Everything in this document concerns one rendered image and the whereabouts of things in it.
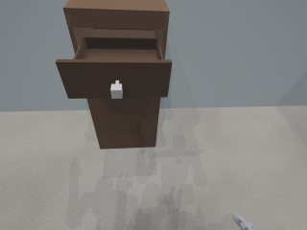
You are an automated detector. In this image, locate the drawer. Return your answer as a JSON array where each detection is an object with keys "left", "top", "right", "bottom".
[{"left": 56, "top": 36, "right": 173, "bottom": 99}]

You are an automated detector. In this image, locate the handle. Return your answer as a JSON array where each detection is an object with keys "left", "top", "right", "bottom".
[{"left": 110, "top": 80, "right": 123, "bottom": 99}]

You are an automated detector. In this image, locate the cabinet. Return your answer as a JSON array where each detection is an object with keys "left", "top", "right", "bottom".
[{"left": 63, "top": 0, "right": 170, "bottom": 150}]

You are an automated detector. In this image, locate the robot right hand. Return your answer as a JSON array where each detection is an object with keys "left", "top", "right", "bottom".
[{"left": 233, "top": 214, "right": 253, "bottom": 230}]

